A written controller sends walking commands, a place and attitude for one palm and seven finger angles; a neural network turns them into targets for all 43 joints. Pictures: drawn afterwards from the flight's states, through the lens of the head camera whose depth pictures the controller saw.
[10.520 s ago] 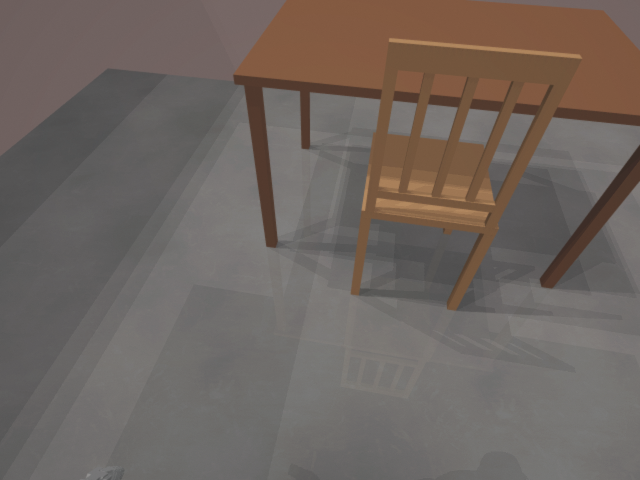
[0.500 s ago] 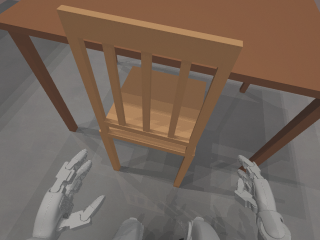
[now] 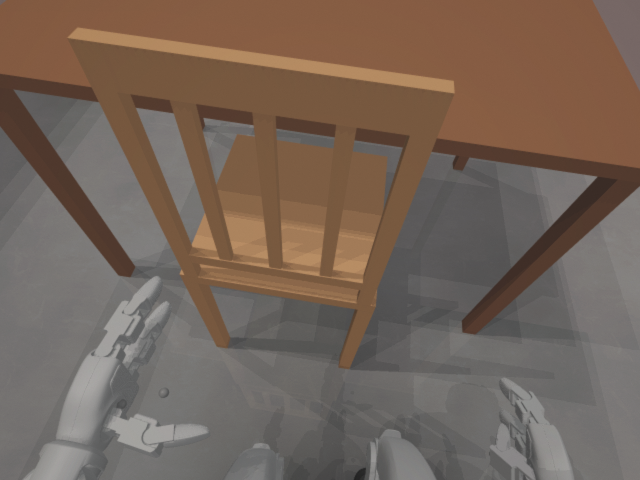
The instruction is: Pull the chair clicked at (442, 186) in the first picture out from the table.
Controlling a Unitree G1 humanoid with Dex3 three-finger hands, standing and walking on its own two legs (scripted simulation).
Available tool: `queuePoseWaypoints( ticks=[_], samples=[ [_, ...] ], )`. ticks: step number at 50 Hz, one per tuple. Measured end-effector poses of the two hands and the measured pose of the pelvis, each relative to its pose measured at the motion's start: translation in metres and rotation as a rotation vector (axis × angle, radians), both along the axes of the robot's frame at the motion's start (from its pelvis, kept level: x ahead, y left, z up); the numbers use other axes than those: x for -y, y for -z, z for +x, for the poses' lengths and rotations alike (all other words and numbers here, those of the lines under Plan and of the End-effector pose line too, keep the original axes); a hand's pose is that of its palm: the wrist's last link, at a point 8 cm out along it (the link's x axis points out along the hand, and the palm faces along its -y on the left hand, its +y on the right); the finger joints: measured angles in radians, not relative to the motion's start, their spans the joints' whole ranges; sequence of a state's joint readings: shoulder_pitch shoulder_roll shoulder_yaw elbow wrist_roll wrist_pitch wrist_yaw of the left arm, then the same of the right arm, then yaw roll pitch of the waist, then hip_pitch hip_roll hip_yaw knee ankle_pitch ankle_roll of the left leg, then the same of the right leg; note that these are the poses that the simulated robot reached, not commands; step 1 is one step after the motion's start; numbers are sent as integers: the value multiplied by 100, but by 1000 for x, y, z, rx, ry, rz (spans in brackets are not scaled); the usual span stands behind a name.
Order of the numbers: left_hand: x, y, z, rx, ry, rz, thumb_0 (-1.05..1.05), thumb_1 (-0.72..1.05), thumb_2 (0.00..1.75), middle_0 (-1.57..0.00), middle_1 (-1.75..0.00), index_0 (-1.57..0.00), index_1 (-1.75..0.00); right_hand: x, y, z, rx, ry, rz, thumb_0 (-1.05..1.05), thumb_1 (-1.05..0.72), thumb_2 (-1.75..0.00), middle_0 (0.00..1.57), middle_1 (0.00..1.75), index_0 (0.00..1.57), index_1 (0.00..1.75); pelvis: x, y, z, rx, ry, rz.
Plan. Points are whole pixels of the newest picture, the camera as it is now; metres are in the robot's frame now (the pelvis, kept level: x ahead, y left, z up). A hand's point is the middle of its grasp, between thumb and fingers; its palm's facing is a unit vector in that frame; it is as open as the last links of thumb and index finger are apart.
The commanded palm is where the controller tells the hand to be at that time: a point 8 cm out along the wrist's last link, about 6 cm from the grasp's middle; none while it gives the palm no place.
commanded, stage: raise the hand toward the chair's back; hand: left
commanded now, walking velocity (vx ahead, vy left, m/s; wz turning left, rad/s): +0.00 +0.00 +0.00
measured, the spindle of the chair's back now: (271, 206) +0.48 +0.10 +0.02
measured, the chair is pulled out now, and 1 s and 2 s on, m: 0.00 0.00 0.00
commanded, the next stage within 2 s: aim the fingers beside a spindle in 1.04 s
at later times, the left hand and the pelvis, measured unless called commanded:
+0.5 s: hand (141, 352) +0.25 +0.20 +0.05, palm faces -0.09 -0.99 -0.07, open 16.9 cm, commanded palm +0.23 +0.26 +0.06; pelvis +0.01 +0.00 +0.01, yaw +0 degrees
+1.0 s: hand (139, 350) +0.25 +0.21 +0.05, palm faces -0.10 -0.99 -0.05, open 16.9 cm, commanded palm +0.23 +0.26 +0.06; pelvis +0.01 +0.00 +0.02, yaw +0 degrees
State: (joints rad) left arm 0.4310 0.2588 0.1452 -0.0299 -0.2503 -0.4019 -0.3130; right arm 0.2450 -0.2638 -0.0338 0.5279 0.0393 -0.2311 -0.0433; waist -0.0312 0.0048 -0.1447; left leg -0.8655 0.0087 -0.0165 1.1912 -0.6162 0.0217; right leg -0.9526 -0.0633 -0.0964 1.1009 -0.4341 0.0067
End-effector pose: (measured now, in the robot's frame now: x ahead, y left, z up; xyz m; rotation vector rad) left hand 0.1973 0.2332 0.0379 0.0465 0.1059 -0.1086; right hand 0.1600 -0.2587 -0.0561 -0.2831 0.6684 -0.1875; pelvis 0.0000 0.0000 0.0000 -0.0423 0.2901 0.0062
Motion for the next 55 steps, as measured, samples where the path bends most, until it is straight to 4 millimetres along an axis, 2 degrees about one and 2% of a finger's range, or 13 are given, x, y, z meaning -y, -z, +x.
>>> queuePoseWaypoints(
  ticks=[7, 14, 21, 33, 41, 55],
  samples=[
    [-8, -8, 8, 23, -20, 4, 0, -30, 38, -8, -11, -8, -11, -14, -15, 26, 66, -45, 16, 2, -91, -90, 20, 30, 20, 30, 0, -6, 5, 8, -6, -6],
    [-14, -12, 16, 9, -14, 16, 0, -43, 33, -6, -9, -6, -9, -35, -14, 38, 69, -99, 66, 1, -91, -90, 21, 30, 20, 30, -1, -10, 9, 12, -10, -7],
    [-23, -16, 26, 8, -20, 25, -1, -48, 30, -6, -8, -6, -8, -38, -6, 32, 25, -105, 78, 1, -91, -90, 21, 30, 20, 30, -1, -12, 12, 9, -11, -8],
    [-30, -20, 44, 10, -8, 13, -1, -50, 30, -6, -8, -6, -8, -13, -8, 11, -32, -47, 37, 2, -91, -90, 21, 30, 20, 30, 0, -18, 16, 11, -4, -3],
    [-26, -19, 42, 22, -6, 5, -1, -50, 30, -6, -8, -6, -8, -7, -14, 8, -21, -38, 23, 1, -91, -90, 21, 30, 20, 30, 1, -19, 14, 15, -2, -2],
    [-29, -18, 32, 26, -8, 9, -1, -50, 30, -6, -8, -6, -8, -22, -9, 13, 0, -80, 57, 1, -91, -90, 21, 30, 20, 30, 0, -17, 8, 22, -7, -2]
  ],
)
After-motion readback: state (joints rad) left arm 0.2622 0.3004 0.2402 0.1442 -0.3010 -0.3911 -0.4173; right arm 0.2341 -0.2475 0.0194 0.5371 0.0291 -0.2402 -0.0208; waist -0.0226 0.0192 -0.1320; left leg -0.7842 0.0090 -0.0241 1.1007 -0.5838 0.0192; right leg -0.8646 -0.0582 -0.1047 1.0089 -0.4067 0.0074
